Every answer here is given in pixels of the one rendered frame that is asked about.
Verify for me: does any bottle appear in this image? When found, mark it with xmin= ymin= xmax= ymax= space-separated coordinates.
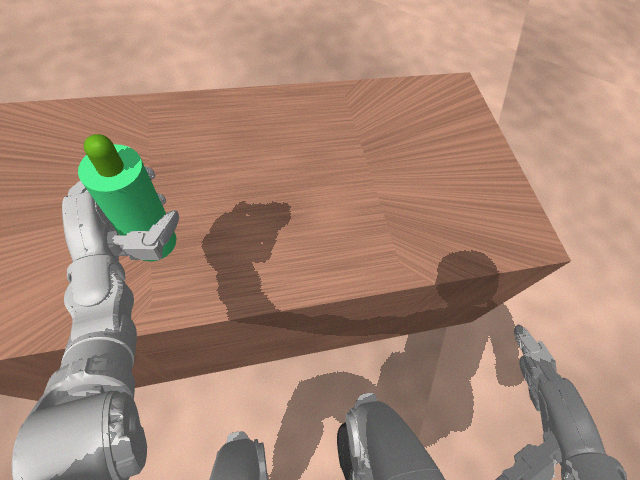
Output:
xmin=78 ymin=134 xmax=176 ymax=261

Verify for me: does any left robot hand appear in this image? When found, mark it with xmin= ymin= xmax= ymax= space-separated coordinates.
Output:
xmin=62 ymin=166 xmax=179 ymax=262

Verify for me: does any right robot hand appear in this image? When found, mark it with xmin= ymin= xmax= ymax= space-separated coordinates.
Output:
xmin=496 ymin=324 xmax=606 ymax=480

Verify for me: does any right robot foot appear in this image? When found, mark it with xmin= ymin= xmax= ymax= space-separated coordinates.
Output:
xmin=337 ymin=422 xmax=353 ymax=480

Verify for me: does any left robot arm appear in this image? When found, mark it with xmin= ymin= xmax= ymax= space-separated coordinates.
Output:
xmin=12 ymin=254 xmax=147 ymax=480

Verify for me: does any right robot arm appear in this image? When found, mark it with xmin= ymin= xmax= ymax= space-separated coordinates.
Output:
xmin=561 ymin=453 xmax=627 ymax=480

